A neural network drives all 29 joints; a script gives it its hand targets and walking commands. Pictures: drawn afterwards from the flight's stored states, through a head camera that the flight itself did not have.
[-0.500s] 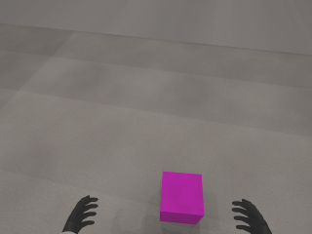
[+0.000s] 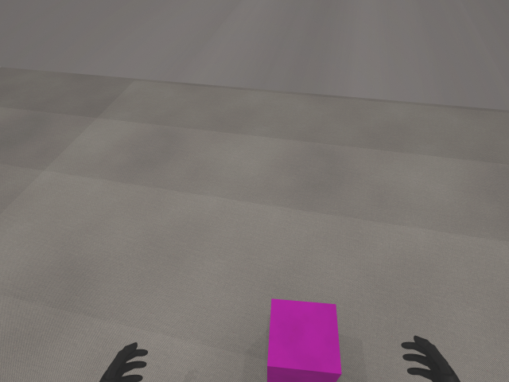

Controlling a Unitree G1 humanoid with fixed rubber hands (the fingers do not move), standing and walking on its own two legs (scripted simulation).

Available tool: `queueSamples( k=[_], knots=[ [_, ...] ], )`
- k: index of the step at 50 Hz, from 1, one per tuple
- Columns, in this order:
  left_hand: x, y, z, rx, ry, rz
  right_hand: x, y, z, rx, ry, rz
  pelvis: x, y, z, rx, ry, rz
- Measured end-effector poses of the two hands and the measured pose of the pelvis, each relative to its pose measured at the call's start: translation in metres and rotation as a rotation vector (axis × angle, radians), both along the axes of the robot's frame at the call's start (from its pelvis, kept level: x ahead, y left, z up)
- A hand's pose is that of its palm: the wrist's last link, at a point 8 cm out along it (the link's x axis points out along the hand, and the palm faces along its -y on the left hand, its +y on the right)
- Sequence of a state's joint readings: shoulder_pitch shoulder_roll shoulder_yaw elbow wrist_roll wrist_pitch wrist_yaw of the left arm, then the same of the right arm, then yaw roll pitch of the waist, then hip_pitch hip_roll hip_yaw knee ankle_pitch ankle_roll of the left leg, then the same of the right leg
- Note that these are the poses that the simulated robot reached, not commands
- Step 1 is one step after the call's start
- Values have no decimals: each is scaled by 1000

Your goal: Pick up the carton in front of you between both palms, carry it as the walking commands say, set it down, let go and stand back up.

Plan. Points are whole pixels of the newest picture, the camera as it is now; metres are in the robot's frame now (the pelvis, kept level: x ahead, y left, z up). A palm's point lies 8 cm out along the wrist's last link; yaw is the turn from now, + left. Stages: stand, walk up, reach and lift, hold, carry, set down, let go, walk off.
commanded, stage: stand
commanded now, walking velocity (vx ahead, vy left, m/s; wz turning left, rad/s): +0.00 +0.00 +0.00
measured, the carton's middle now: (300, 345) +0.38 -0.11 -0.64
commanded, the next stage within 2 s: none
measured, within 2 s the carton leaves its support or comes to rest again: neither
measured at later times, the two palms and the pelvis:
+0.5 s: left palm out of the picture +0.11 +0.27 -0.09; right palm out of the picture +0.12 -0.31 -0.10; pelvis +0.00 -0.02 +0.00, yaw +2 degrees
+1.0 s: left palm out of the picture +0.08 +0.28 -0.09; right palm out of the picture +0.09 -0.32 -0.10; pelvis -0.01 -0.02 +0.01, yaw +2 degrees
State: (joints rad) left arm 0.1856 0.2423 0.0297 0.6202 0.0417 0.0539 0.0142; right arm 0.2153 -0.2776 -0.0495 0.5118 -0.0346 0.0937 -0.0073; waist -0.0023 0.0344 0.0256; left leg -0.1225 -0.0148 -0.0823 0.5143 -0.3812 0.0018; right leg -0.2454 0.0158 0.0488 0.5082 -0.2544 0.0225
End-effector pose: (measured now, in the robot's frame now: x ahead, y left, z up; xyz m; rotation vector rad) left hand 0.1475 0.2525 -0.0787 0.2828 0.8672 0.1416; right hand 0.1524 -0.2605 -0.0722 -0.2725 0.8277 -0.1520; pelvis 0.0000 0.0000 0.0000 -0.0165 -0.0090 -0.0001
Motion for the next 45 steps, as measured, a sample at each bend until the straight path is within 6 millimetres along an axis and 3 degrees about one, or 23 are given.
queueSamples(
  k=[9, 26, 45],
  knots=[
    [-27, 29, -2, 99, 88, 58, -16, -34, -16, -51, 71, -1, 2, -10, -2, 6, 8, 19],
    [-41, 18, -10, 77, 139, 97, -32, -49, -24, -74, 155, 27, 2, -24, 2, 7, -11, 37],
    [-61, 27, -12, 77, 196, 121, -54, -58, -24, -98, 210, 19, -7, -24, 6, 11, -32, 30]
  ],
)
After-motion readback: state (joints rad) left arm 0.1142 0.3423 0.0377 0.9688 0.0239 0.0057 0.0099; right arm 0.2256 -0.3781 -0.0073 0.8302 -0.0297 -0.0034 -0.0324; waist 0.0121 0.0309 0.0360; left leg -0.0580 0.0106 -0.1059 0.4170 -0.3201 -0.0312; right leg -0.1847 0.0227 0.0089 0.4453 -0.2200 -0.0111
